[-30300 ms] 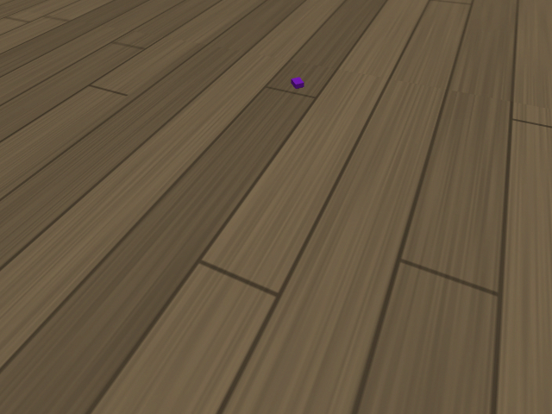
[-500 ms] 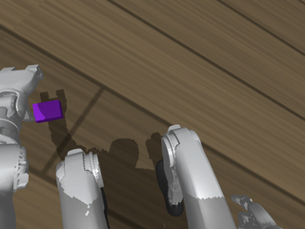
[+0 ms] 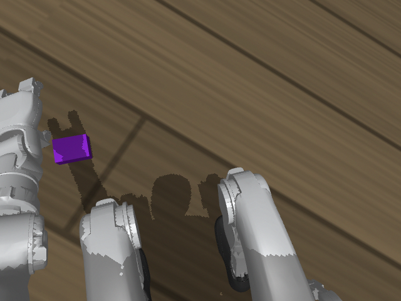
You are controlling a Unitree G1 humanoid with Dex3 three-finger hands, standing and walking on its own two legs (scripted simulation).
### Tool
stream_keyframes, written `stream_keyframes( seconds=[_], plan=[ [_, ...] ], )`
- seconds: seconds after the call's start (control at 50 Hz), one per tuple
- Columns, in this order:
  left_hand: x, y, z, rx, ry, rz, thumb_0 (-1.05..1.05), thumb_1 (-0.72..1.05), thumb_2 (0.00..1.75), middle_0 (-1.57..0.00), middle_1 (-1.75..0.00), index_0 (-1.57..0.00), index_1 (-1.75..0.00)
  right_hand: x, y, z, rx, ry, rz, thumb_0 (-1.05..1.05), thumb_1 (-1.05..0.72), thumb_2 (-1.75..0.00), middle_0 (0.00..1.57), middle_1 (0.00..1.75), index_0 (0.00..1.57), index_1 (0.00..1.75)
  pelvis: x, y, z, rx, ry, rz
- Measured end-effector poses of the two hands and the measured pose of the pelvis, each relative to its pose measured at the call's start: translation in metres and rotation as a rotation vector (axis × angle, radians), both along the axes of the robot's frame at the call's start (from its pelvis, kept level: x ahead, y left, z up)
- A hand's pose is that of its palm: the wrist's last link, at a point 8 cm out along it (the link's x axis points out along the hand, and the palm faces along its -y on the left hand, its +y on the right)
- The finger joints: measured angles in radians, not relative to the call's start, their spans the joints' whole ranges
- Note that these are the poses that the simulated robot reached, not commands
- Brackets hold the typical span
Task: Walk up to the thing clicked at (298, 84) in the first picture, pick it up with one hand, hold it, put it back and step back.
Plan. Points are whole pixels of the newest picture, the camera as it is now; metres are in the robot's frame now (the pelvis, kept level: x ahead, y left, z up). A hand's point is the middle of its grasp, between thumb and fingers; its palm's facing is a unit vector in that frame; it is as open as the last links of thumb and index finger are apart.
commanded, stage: home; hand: left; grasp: from above
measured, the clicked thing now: (72, 149) +0.48 +0.26 -0.34
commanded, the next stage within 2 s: none
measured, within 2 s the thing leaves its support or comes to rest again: neither
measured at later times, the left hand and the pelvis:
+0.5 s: hand out of the picture +0.28 +0.22 +0.08, palm faces -0.09 -0.87 -0.49, open 7.4 cm; pelvis +0.00 -0.01 +0.18, yaw +5 degrees
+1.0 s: hand out of the picture +0.23 +0.20 +0.29, palm faces +0.17 -0.96 -0.21, open 7.4 cm; pelvis +0.06 +0.00 +0.34, yaw +7 degrees
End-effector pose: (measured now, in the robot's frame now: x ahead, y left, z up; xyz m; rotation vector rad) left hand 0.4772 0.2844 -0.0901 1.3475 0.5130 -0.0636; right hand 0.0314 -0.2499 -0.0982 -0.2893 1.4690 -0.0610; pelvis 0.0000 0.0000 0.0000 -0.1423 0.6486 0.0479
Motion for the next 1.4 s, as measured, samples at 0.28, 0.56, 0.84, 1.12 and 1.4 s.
stream_keyframes(
  seconds=[0.28,0.56,0.84,1.12,1.4],
  plan=[
    [-0.124,-0.001,0.127,-0.430,0.052,0.199,0.00,0.81,0.89,-0.21,-0.32,-0.21,-0.32,0.121,-0.016,0.101,-0.035,-0.318,0.094,0.00,-0.91,-0.90,0.20,0.30,0.20,0.30,-0.004,-0.003,0.106,0.039,-0.055,0.028],
    [-0.217,-0.026,0.229,-0.784,0.046,0.530,0.01,0.89,0.90,-0.21,-0.30,-0.21,-0.30,0.194,0.020,0.223,0.015,-0.653,0.117,0.01,-0.91,-0.90,0.20,0.30,0.20,0.30,0.004,-0.010,0.206,0.074,-0.184,0.052],
    [-0.255,-0.038,0.341,-0.984,0.051,0.752,0.01,0.90,0.90,-0.20,-0.30,-0.20,-0.30,0.182,0.029,0.326,-0.022,-0.701,0.034,0.01,-0.91,-0.90,0.21,0.30,0.20,0.30,0.042,-0.006,0.304,0.095,-0.321,0.071],
    [-0.288,-0.039,0.427,-1.013,0.017,0.752,0.01,0.90,0.90,-0.20,-0.30,-0.20,-0.30,0.208,0.028,0.398,-0.051,-0.870,0.030,0.01,-0.91,-0.90,0.20,0.30,0.20,0.30,0.071,0.001,0.357,0.113,-0.446,0.085],
    [-0.297,-0.041,0.426,-1.024,0.035,0.773,0.01,0.90,0.90,-0.20,-0.30,-0.20,-0.30,0.233,0.039,0.408,-0.014,-0.936,0.105,0.01,-0.90,-0.90,0.21,0.30,0.20,0.30,0.072,-0.002,0.359,0.123,-0.472,0.097]
  ],
)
